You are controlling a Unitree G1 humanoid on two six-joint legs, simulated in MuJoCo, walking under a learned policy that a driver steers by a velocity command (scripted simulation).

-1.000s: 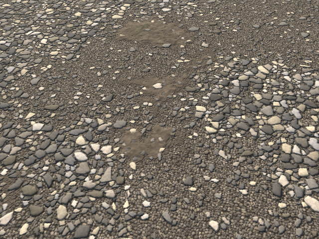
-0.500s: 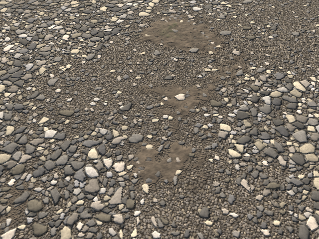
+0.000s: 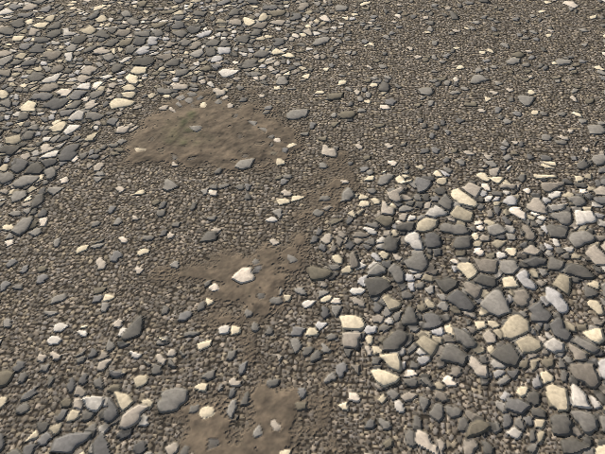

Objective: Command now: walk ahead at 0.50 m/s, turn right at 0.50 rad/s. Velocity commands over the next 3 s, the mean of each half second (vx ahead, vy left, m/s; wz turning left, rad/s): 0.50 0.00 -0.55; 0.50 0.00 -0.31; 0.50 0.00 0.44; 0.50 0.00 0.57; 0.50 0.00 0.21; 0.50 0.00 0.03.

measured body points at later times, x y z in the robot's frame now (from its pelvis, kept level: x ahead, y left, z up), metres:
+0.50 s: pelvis +0.29 -0.07 +0.00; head +0.32 -0.10 +0.45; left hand +0.42 +0.18 -0.11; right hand +0.41 -0.38 -0.09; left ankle +0.48 +0.09 -0.68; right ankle +0.25 -0.13 -0.74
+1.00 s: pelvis +0.57 -0.12 +0.00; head +0.60 -0.13 +0.45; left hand +0.86 +0.01 -0.08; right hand +0.45 -0.37 -0.12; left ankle +0.59 -0.01 -0.74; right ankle +0.60 -0.31 -0.70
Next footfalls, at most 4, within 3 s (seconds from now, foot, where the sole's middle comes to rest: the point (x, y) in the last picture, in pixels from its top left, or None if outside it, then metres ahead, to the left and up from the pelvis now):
0.22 right None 0.29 -0.14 -0.78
0.70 left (320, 406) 0.63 -0.03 -0.78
1.14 right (446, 369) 0.71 -0.34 -0.78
1.64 left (344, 264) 1.04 -0.13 -0.78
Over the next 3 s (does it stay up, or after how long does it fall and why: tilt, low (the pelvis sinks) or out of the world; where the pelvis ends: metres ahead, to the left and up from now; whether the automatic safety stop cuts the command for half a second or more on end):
stays up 1.58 -0.07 0.00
